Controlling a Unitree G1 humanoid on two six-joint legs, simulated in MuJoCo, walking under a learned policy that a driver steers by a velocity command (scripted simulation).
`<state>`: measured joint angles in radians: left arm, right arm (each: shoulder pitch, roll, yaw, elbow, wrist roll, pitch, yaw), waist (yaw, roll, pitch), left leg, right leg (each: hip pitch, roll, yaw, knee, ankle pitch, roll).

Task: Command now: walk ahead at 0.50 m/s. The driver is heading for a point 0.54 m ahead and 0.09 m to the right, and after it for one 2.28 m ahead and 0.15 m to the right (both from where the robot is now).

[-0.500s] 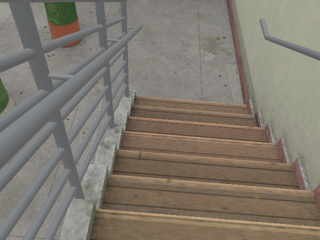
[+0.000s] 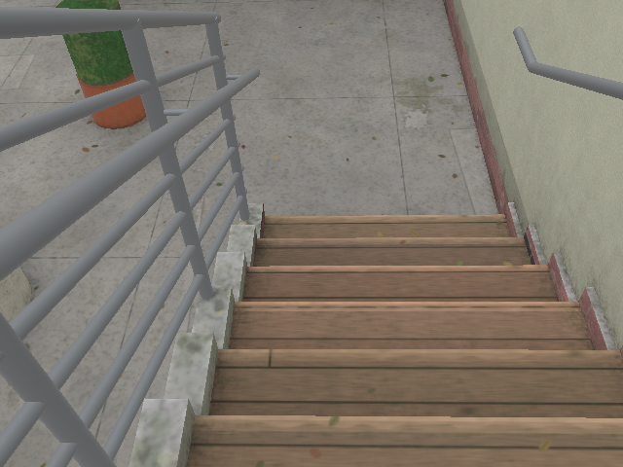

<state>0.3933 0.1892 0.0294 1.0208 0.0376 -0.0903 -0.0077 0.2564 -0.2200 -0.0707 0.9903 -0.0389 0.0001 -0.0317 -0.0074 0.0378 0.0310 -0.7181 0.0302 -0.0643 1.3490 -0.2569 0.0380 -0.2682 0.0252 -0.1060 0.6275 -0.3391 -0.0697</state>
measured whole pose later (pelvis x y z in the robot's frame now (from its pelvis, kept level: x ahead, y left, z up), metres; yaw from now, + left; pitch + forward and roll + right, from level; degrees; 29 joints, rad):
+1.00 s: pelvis +0.56 -0.03 -0.32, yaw -17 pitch +0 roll +2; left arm 0.09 0.23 0.06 0.91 0.01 -0.05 -0.03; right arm 0.43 -0.21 -0.03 1.03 -0.03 -0.03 -0.05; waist -0.06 0.03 0.11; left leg -0.37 0.09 0.08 1.80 -0.75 0.04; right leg -0.37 0.09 -0.04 0.57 -0.20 -0.15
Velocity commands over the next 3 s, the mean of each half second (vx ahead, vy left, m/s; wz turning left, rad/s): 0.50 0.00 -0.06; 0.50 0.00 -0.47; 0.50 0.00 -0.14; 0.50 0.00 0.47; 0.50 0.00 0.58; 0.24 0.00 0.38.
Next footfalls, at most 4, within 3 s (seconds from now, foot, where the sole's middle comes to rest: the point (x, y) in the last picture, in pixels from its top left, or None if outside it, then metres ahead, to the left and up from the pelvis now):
0.36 left None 0.35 0.13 -0.92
0.92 right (373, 463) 0.64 -0.09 -1.09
1.48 left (359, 375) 0.99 -0.08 -1.25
2.02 right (427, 334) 1.24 -0.35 -1.41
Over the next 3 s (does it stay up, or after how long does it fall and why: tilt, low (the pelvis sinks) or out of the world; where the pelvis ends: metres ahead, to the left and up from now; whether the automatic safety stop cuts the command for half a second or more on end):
stays up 1.53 -0.20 -0.81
